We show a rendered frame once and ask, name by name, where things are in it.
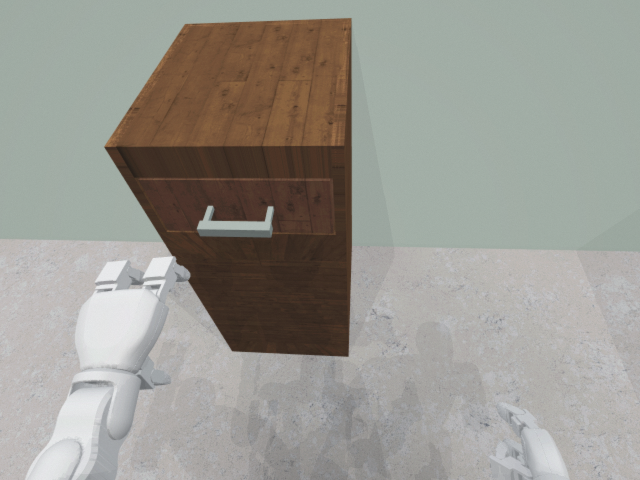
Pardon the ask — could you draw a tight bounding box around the robot left forearm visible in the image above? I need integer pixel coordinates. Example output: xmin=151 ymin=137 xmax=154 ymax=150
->
xmin=25 ymin=368 xmax=141 ymax=480

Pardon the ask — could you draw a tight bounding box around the right robot hand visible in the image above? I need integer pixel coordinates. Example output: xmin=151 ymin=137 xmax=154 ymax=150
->
xmin=489 ymin=402 xmax=570 ymax=480

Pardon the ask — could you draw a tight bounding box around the cabinet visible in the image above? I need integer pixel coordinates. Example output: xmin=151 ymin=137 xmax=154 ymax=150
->
xmin=104 ymin=18 xmax=352 ymax=357

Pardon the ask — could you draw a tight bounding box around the left robot hand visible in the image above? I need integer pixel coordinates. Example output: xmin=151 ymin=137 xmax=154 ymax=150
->
xmin=75 ymin=256 xmax=191 ymax=390

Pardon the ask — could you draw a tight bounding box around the drawer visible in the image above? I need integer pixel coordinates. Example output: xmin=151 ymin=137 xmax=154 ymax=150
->
xmin=138 ymin=178 xmax=335 ymax=233

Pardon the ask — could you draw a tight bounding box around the handle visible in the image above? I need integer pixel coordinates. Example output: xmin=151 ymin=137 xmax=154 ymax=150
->
xmin=197 ymin=206 xmax=274 ymax=238

